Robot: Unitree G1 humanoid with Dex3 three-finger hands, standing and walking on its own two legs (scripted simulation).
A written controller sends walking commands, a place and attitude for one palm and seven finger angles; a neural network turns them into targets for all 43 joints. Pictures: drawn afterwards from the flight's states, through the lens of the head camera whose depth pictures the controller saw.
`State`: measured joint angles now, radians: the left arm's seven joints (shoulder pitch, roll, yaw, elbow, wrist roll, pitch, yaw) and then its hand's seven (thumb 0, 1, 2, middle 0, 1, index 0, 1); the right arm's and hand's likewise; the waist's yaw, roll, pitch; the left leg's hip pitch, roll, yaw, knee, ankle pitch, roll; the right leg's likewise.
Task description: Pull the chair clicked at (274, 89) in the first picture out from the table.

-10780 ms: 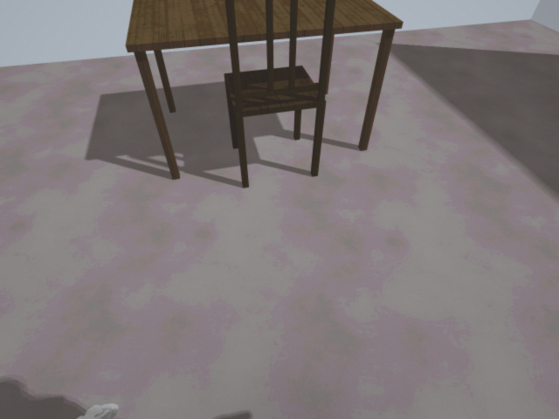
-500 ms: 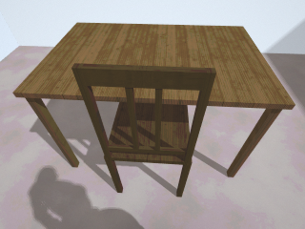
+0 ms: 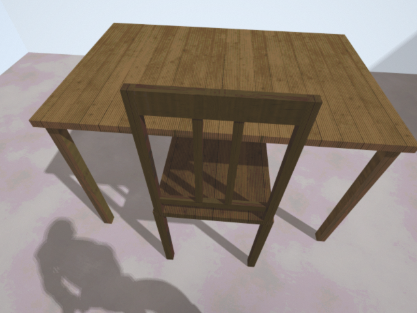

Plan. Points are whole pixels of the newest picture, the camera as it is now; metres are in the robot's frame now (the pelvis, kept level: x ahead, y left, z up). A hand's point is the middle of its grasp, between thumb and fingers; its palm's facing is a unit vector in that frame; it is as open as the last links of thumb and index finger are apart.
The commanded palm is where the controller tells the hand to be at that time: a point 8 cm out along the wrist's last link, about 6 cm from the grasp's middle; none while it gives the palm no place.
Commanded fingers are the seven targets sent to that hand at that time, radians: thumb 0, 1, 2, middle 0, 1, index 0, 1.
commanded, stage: look again from close up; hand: left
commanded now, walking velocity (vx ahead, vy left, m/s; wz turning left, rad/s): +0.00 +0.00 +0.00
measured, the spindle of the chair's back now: (198, 165) +0.49 +0.06 -0.06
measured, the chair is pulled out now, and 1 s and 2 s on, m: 0.00 0.00 0.00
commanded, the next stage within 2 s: none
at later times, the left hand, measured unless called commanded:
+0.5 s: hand out of the picture -0.01 +0.15 -0.18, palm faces +0.05 -0.99 -0.16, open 7.4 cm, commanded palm none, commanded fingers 0.00 0.90 0.90 -0.20 -0.30 -0.20 -0.30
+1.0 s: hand out of the picture -0.04 +0.13 -0.17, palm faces +0.05 -0.99 -0.14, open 7.4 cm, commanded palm none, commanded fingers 0.00 0.90 0.90 -0.20 -0.30 -0.20 -0.30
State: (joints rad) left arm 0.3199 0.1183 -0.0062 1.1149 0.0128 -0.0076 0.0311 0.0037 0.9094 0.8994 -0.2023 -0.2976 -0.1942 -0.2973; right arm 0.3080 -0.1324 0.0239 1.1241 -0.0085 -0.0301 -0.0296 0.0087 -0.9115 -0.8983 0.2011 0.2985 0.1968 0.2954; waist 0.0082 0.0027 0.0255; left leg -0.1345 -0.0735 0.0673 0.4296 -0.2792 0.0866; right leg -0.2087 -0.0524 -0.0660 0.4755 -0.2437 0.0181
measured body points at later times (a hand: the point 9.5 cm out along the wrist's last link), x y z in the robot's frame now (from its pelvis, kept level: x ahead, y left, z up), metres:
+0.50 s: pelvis +0.00 +0.00 +0.00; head +0.00 +0.00 +0.45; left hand -0.02 +0.21 -0.16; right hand -0.01 -0.21 -0.16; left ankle -0.03 +0.06 -0.74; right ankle +0.01 -0.13 -0.74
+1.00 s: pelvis -0.01 -0.02 +0.00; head -0.01 -0.02 +0.45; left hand -0.04 +0.18 -0.16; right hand -0.02 -0.22 -0.16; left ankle -0.03 +0.06 -0.74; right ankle +0.01 -0.13 -0.74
